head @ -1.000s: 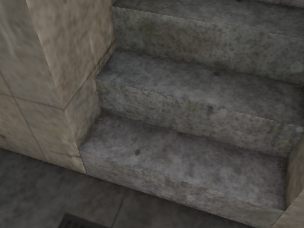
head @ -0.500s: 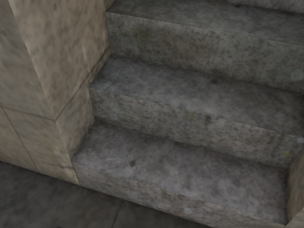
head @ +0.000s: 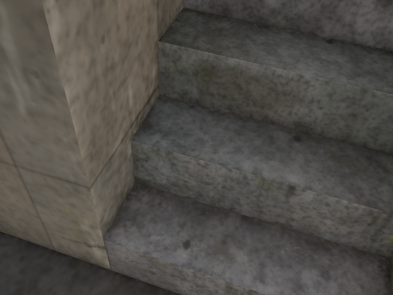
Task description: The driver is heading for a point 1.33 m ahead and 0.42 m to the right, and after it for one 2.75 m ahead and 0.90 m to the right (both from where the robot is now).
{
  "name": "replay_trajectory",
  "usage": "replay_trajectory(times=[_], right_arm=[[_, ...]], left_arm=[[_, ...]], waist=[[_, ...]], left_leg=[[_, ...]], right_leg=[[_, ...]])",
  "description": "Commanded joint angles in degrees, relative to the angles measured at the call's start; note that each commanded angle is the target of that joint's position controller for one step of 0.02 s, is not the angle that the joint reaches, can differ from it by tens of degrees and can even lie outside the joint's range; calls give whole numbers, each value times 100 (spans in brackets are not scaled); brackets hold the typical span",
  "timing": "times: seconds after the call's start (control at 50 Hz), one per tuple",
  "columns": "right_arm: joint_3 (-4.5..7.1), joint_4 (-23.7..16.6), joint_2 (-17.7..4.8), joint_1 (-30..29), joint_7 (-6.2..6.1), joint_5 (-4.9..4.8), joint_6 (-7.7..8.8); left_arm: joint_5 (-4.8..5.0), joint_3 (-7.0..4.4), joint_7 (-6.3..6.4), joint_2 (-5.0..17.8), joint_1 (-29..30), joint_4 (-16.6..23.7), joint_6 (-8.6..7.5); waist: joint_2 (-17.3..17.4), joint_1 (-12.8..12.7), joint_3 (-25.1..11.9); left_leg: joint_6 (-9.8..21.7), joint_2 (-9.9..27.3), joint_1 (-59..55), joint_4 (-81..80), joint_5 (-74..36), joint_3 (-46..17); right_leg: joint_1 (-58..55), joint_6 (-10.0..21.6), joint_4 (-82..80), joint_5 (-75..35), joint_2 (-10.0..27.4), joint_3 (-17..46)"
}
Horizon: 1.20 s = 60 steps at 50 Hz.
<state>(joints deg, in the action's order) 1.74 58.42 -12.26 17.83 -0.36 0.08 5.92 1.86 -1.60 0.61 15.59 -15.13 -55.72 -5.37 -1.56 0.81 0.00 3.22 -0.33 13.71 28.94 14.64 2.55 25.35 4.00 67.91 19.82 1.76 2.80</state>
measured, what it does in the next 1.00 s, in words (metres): walks ahead: right foot, then left foot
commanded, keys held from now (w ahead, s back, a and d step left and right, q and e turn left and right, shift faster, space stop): w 0.28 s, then no key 0.56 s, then w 0.16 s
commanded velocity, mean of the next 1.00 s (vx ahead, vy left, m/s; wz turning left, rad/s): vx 0.23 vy -0.03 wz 0.00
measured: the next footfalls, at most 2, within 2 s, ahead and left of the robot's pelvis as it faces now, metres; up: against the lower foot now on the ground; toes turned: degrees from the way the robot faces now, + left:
right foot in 0.40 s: +0.29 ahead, -0.10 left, +0.00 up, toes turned -5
left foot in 0.70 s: +0.25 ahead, +0.07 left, +0.00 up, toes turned +1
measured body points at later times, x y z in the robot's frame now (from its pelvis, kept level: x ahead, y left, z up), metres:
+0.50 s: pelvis +0.18 -0.02 -0.01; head +0.21 -0.03 +0.44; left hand +0.30 +0.21 -0.14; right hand +0.19 -0.27 -0.16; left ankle +0.07 +0.09 -0.67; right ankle +0.25 -0.10 -0.74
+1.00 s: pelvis +0.20 -0.03 +0.00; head +0.21 -0.02 +0.45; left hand +0.23 +0.21 -0.15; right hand +0.25 -0.25 -0.14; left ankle +0.21 +0.07 -0.74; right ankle +0.23 -0.11 -0.73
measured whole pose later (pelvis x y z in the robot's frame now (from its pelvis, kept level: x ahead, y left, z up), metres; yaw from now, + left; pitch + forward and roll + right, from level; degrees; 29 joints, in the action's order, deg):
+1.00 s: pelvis +0.20 -0.03 +0.00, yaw +0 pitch +0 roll +0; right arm -0.3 54.3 -8.5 16.2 -2.5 2.3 2.0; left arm -1.7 -1.6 2.7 11.0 -17.3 -57.3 0.7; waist -1.4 1.0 -0.2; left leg 2.3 -1.2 11.6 23.6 12.0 1.7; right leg 14.9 2.0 26.2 12.6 -2.2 -4.0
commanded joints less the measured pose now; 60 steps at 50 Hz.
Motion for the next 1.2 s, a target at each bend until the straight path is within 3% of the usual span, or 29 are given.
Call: replay_trajectory(times=[0.02, 0.14, 0.22, 0.24, 0.28, 0.34, 0.36, 0.38, 0.4, 0.42, 0.44, 0.46, 0.5, 0.52, 0.56, 0.6, 0.68, 0.7, 0.72, 0.74, 0.76, 0.78, 0.82, 0.86, 0.88, 1.04, 1.12, 1.14, 1.2], right_arm=[[6, -211, -563, -28, 47, 93, 27], [57, -136, -848, 483, -142, 65, -59], [128, -220, -959, 537, -210, -1, -72], [148, -159, -936, 745, -184, 77, -115], [122, -99, -754, 732, -149, -11, -83], [84, -145, -800, 522, -189, 22, -137], [24, -34, -460, 629, -131, 119, 56], [-11, 33, -487, 678, -50, -7, 100], [-31, -48, -607, 602, -52, -131, 170], [-36, -737, -568, 77, -103, -120, 261], [-140, -49, -152, 1227, -105, -362, 124], [-156, 28, -290, 1163, -122, -183, -11], [-123, 82, -248, 838, -196, 154, -255], [-93, -569, -405, 85, -132, 380, -256], [-95, -516, -322, 328, -135, 285, -331], [-151, -429, -120, 543, -196, 192, -569], [-183, -657, -69, 277, -307, 183, -793], [-178, -733, -222, -172, -320, 262, -885], [-135, -690, -387, -184, -341, 287, -891], [-110, -653, -441, -259, -373, 222, -827], [-139, -583, -257, -358, -298, 169, -756], [-127, -475, -263, -276, -259, 202, -674], [-89, -318, -228, -296, -190, 207, -531], [-112, -257, -113, -255, -160, 232, -455], [-197, -491, 35, -122, -147, 190, -354], [69, -909, -590, -250, -398, 256, -331], [247, -854, -815, 77, -442, 274, -345], [318, -914, -962, -73, -462, 177, -352], [296, -1056, -669, -232, -444, 75, -502]], left_arm=[[-175, -83, -30, 210, -176, 184, -116], [-219, -37, 4, 89, 1383, 727, -142], [-149, 31, -10, 109, 1933, 875, -186], [-122, 82, -6, 22, 1730, 732, -109], [-109, 110, -39, 107, 1911, 856, -48], [-232, 86, -96, 201, 1717, 934, -185], [-522, 156, -2, -108, 896, 539, -93], [-640, 126, 44, -62, 179, 327, -78], [-758, 42, 89, 227, -491, 142, -136], [-637, -173, 182, 1039, -1418, -237, -18], [-605, -26, 102, 529, -1487, -163, -100], [-490, -15, 80, 385, -858, 55, -147], [-357, 226, 110, -266, 439, 368, -142], [-138, 142, 258, 72, 577, 279, 19], [-275, 64, 298, 311, 534, 307, 240], [-430, 49, 237, 204, 482, 387, 271], [-328, 58, 251, 19, 384, 392, 397], [-233, 107, 199, -253, 704, 610, 398], [-243, 105, 172, -304, 210, 439, 425], [-204, -34, 218, 113, -126, 361, 489], [-320, -14, 221, 31, -16, 306, 528], [-308, -26, 233, -3, 26, 308, 495], [-323, -51, 249, -43, -97, 261, 469], [-282, -74, 259, -82, -221, 144, 505], [-362, -39, 248, -65, -493, 41, 536], [-363, -119, 203, -65, -280, 160, 567], [-332, -127, 141, -3, -266, 267, 499], [-333, -101, 126, -59, -448, 228, 481], [-426, -173, 145, 280, -553, 257, 371]], waist=[[677, -212, 417], [342, 105, 418], [535, 220, 378], [654, 282, 222], [626, 267, 395], [796, 48, 124], [930, -17, 62], [705, -297, -156], [623, -502, -554], [-810, -549, -941], [-731, -379, -2340], [-183, -174, -1890], [133, 193, -687], [-491, 418, -239], [-493, 393, -573], [-460, 325, -961], [-483, 210, -485], [-61, 245, -123], [369, 28, 89], [494, -155, 405], [476, -129, 581], [632, -79, 704], [862, -181, 481], [655, -114, 388], [651, -164, 186], [552, 51, 283], [766, 94, -136], [803, 1, -241], [947, -37, -50]], left_leg=[[529, 1107, -125, -2244, -76, -1484], [765, 1300, -914, -2396, -1465, -1191], [715, 1104, -925, -2423, -1489, -805], [802, 1236, -1006, -2311, -1340, -796], [824, 1345, -1086, -2193, -1307, -846], [592, 1281, -1552, -1090, -4494, -632], [584, 1041, -1696, -545, -5117, -315], [401, 752, -1474, 422, -5179, -207], [221, 543, -525, 1235, -3990, -287], [-80, 244, 893, 3176, -975, -135], [-73, -452, 1448, 4089, 2106, -617], [-75, -101, 1029, 4007, 1887, -971], [-305, 121, 422, 3332, 1370, -745], [-386, 77, 100, 2742, 1398, -395], [-516, -231, 62, 2004, 1199, -47], [-555, -145, -64, 1637, 1030, -61], [-410, 90, -1058, 76, 258, -88], [-391, 472, -1076, -415, 12, -589], [-160, 726, -812, -658, 298, -968], [122, 837, 450, -933, 1403, -1123], [150, 738, 875, -1152, 1745, -1111], [62, 688, 911, -1226, 1564, -1051], [-26, 701, 946, -1336, 1291, -1085], [-22, 798, 812, -1478, 1386, -1194], [47, 1107, 929, -1916, 1649, -1570], [971, 2096, 115, -1658, -173, -2042], [860, 1818, -1052, -921, -2896, -1627], [740, 1629, -865, -861, -2960, -1376], [163, 1007, -148, -606, -2042, -740]], right_leg=[[789, 64, -83, -941, 458, 3], [1784, -232, -1680, -1800, 458, -135], [1149, -363, -3031, -2100, 185, -342], [952, -427, -2649, -1853, 83, -535], [1070, -340, -2793, -1616, 150, -425], [534, -133, -3354, -996, -169, -599], [20, -63, -3999, -1216, -322, -779], [-896, 25, -4612, -1897, -589, -1034], [-2271, 121, -4680, -3065, -82, -589], [-3746, 819, -3797, -8697, 1249, 502], [-4470, 1766, -3761, -9654, 2279, 1534], [-3433, 1642, -4304, -8594, 2165, 1160], [-1561, 1092, -4766, -7215, 1559, 447], [-860, 981, -4848, -7419, 1019, -169], [-1315, 847, -4795, -7079, 690, -541], [-1536, 886, -4616, -6216, 806, -448], [-158, 543, -5180, -1023, 869, 214], [198, 354, -5506, 577, 797, 576], [291, 26, -5610, 1442, 549, 390], [-585, -178, -5512, 1162, 332, 104], [-1064, -337, -5411, 682, 225, 66], [-1165, -354, -5329, 244, 162, 3], [-1639, -315, -5148, -480, 109, -117], [-1639, -272, -5147, -513, 60, -179], [-1905, -285, -4955, -517, 65, -228], [-740, -191, -3364, -127, -34, -274], [-636, -212, -4125, 58, -267, -548], [-1056, -156, -4410, -275, -357, -641], [-1948, -47, -5203, -1373, -85, -322]])
Keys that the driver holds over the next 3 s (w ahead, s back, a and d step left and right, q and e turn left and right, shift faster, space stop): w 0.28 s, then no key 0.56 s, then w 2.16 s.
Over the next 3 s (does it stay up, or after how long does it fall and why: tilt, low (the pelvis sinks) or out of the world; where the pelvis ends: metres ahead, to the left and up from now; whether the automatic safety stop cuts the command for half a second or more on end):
stays up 0.23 -0.12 0.01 its command is cut before an obstacle after 0.9 s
